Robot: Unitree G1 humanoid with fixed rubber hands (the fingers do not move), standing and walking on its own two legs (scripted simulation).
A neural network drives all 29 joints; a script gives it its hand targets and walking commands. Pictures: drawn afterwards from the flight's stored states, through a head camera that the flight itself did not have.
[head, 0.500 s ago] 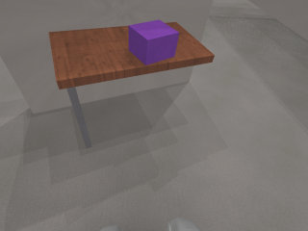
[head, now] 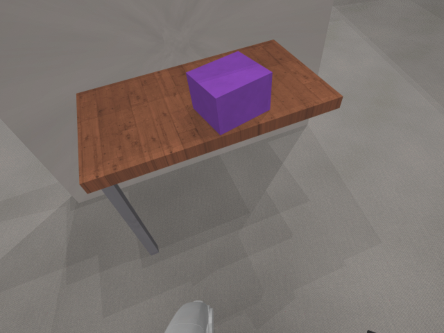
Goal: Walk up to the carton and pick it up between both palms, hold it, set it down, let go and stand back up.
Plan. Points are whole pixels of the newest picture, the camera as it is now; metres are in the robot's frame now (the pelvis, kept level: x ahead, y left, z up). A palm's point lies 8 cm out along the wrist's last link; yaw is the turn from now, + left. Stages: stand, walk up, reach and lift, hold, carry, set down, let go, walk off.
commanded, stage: walk up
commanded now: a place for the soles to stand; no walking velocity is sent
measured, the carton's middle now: (229, 91) +0.82 +0.03 -0.04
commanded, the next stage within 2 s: none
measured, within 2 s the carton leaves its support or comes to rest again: neither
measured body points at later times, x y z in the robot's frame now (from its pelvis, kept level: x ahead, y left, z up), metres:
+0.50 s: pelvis +0.20 +0.03 -0.01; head +0.22 +0.03 +0.43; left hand +0.30 +0.29 -0.14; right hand +0.24 -0.24 -0.13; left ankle +0.20 +0.16 -0.72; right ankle +0.29 -0.09 -0.70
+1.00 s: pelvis +0.38 +0.03 -0.01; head +0.41 +0.04 +0.43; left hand +0.38 +0.30 -0.14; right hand +0.54 -0.21 -0.12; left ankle +0.49 +0.16 -0.72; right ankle +0.34 -0.11 -0.72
